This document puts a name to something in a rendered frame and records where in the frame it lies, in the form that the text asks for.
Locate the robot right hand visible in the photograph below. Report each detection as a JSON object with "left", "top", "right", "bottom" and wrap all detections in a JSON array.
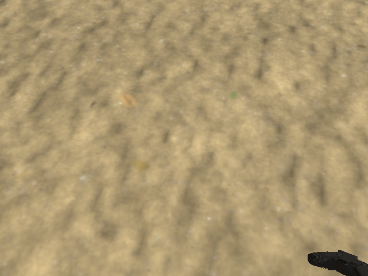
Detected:
[{"left": 308, "top": 250, "right": 368, "bottom": 276}]

